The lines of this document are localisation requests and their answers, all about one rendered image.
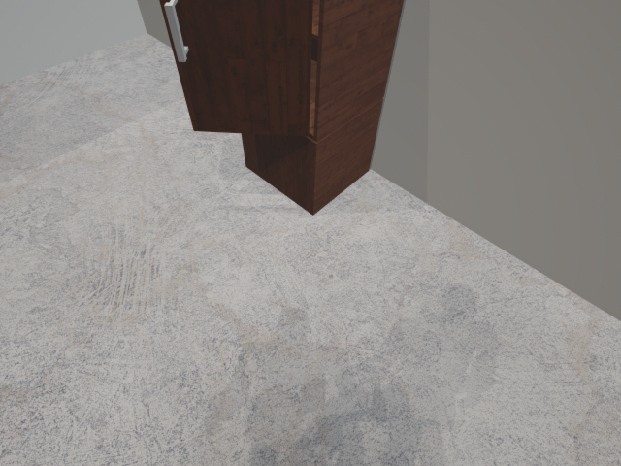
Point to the cupboard door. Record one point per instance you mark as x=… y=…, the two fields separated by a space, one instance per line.
x=248 y=68

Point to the handle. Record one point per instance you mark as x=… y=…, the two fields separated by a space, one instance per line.
x=181 y=50

